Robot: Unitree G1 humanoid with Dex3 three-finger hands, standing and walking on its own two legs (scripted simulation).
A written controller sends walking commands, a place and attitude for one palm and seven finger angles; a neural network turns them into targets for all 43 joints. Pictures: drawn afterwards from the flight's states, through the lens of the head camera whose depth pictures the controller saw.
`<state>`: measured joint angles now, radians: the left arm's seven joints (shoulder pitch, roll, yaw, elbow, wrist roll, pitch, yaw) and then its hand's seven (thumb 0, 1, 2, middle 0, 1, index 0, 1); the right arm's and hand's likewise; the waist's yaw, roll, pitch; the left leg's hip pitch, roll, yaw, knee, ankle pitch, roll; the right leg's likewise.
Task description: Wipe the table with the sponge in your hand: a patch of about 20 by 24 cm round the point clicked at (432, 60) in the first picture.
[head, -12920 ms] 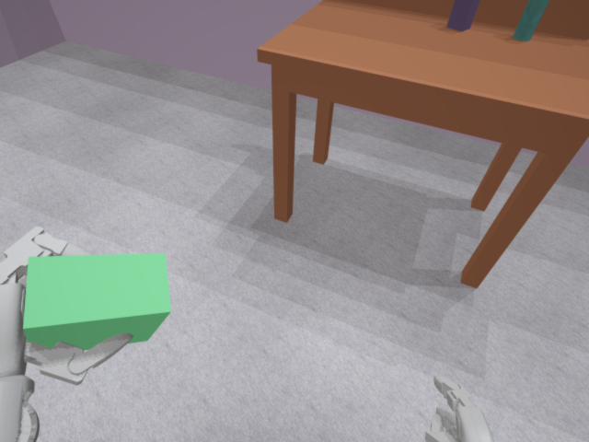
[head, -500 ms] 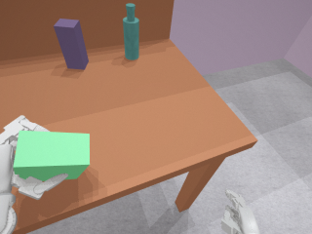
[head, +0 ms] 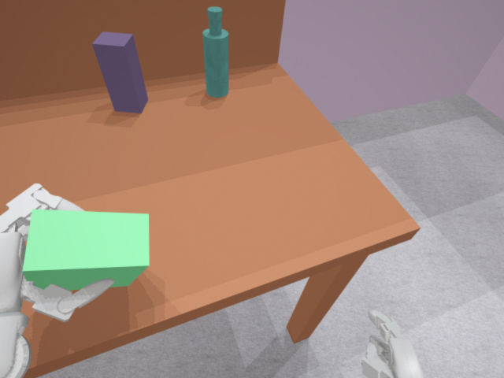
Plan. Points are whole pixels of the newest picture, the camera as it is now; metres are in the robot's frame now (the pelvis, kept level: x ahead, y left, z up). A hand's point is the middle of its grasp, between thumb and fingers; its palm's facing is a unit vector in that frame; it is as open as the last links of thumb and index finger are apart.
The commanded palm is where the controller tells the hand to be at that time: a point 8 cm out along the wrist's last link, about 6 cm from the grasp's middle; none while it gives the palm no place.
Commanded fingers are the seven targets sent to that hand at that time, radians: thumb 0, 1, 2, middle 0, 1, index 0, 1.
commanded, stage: shuffle to correct the standing spot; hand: left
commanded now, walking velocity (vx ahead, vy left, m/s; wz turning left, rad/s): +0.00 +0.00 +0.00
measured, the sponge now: (105, 253) +0.23 +0.21 +0.13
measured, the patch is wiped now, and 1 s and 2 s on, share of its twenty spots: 0.00 0.00 0.00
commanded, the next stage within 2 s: come to a stop and stand still in 0.64 s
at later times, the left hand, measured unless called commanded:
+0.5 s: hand (107, 244) +0.23 +0.20 +0.16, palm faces +0.31 -0.86 -0.41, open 10.4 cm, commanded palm +0.17 +0.24 +0.17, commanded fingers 0.00 0.10 1.30 -1.20 -1.60 -1.20 -1.60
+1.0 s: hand (161, 248) +0.23 +0.14 +0.15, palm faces +0.34 -0.85 -0.41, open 10.4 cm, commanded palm +0.18 +0.18 +0.17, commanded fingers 0.00 0.10 1.30 -1.20 -1.60 -1.20 -1.60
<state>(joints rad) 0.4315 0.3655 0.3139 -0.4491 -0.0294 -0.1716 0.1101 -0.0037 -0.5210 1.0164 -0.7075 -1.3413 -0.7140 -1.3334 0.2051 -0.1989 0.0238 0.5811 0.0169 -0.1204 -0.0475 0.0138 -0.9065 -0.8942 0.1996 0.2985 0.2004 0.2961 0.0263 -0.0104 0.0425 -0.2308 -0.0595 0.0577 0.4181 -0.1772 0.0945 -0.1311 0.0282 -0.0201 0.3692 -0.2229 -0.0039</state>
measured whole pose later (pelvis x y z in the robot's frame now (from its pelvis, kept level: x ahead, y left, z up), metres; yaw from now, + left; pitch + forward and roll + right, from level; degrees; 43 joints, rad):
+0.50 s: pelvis +0.00 -0.04 +0.00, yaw +0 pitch +0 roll -1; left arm 0.45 0.40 0.34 -0.51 -0.06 -0.15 0.09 0.00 -0.52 1.02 -0.71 -1.34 -0.71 -1.33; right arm 0.18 -0.18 0.01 0.55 0.02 -0.09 -0.03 0.01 -0.91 -0.89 0.20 0.30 0.20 0.30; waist 0.01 -0.02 0.07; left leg -0.24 -0.02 0.05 0.41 -0.18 0.04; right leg -0.14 0.07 -0.03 0.37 -0.22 -0.05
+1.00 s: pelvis +0.01 -0.10 +0.00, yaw -2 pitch +0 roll +0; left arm 0.49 0.37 0.33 -0.47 -0.07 -0.13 0.13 0.00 -0.52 1.02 -0.71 -1.34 -0.71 -1.33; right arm 0.20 -0.23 -0.01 0.59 0.04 -0.05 -0.05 0.01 -0.91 -0.89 0.20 0.30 0.20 0.30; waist 0.01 0.02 0.02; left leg -0.28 0.04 -0.01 0.53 -0.21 0.03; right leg -0.13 0.15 -0.03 0.36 -0.23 -0.11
